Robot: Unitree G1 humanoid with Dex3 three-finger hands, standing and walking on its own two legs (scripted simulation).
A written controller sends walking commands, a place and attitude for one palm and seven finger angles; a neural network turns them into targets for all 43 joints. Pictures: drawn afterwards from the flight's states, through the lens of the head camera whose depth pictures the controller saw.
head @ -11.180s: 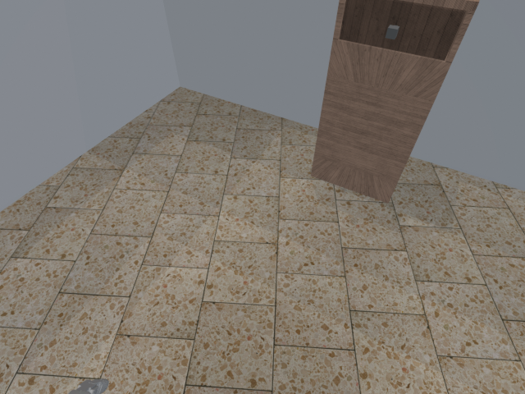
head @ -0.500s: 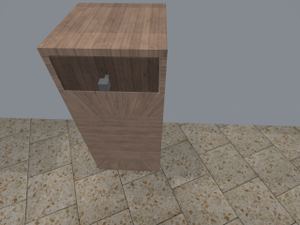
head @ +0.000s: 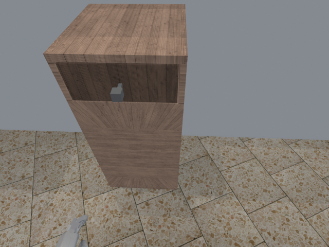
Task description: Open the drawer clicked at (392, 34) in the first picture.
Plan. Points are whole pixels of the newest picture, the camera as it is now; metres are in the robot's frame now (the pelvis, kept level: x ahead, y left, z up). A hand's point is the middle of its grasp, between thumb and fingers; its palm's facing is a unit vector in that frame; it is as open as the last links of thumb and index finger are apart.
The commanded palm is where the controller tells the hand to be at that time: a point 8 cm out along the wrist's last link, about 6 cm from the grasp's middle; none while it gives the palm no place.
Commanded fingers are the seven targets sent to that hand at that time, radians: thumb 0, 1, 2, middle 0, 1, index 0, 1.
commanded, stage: raise the hand with hooked fingers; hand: left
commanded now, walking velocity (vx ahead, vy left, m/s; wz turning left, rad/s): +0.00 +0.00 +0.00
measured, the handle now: (118, 91) +0.55 +0.20 +0.06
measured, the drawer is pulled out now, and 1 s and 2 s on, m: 0.00 0.00 0.00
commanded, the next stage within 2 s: move the hooked fingers above the handle in 1.76 s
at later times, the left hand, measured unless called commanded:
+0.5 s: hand (79, 206) +0.20 +0.21 +0.02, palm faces +0.16 -0.03 -0.99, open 9.8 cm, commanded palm +0.17 +0.21 +0.07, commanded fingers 0.00 0.13 0.57 -0.25 -0.80 -0.25 -0.80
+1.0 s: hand (71, 154) +0.28 +0.23 +0.11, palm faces +0.20 -0.07 -0.98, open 12.7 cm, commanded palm +0.24 +0.22 +0.17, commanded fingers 0.00 -0.45 0.32 -0.30 -1.17 -0.30 -1.17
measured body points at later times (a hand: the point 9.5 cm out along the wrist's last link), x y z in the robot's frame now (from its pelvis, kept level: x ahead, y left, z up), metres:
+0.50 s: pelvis +0.00 -0.05 -0.03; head +0.03 -0.08 +0.41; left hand +0.18 +0.21 +0.08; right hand +0.26 -0.23 -0.11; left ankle +0.00 +0.09 -0.73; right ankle -0.01 -0.13 -0.73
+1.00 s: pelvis +0.00 -0.01 +0.00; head +0.01 -0.06 +0.45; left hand +0.26 +0.23 +0.16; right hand +0.20 -0.26 -0.11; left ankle +0.01 +0.10 -0.73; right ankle -0.01 -0.13 -0.73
